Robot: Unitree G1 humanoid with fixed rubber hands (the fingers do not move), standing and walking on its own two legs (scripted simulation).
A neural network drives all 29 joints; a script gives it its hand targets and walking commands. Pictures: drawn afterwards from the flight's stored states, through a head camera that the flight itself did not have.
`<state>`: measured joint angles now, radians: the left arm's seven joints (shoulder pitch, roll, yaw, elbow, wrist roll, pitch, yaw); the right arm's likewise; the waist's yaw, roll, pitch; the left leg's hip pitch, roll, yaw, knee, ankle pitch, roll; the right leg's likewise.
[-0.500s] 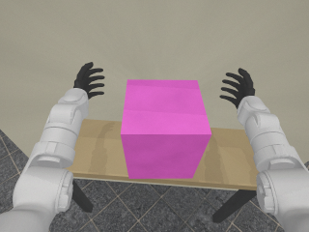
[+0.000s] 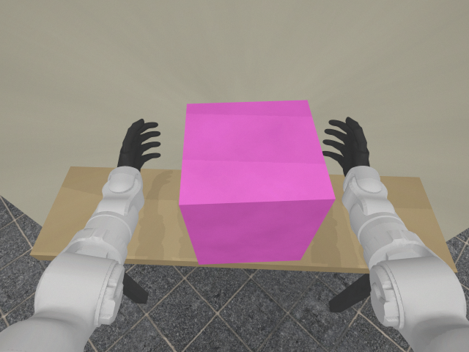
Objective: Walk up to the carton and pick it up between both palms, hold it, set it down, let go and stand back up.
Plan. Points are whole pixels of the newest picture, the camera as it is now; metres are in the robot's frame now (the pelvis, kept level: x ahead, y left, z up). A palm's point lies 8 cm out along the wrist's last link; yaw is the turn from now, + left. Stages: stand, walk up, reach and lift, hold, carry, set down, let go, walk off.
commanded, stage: reach and lift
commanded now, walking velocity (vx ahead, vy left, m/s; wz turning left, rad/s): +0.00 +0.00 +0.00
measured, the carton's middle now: (248, 189) +0.41 -0.01 +0.01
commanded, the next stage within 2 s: none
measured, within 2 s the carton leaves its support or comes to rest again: leaves its support in 1.94 s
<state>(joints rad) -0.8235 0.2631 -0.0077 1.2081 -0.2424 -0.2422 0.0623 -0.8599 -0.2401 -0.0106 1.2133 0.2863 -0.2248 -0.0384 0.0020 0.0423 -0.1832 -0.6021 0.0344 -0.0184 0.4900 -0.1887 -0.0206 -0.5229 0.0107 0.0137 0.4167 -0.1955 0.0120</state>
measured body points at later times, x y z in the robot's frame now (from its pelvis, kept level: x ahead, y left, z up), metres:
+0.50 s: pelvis +0.00 +0.00 +0.00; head +0.06 +0.00 +0.45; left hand +0.43 +0.16 +0.06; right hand +0.44 -0.15 +0.06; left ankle +0.01 +0.12 -0.73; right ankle -0.01 -0.14 -0.73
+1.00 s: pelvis +0.00 -0.01 +0.00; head +0.05 +0.00 +0.45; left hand +0.42 +0.16 +0.06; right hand +0.43 -0.14 +0.06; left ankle +0.01 +0.12 -0.73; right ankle -0.01 -0.14 -0.73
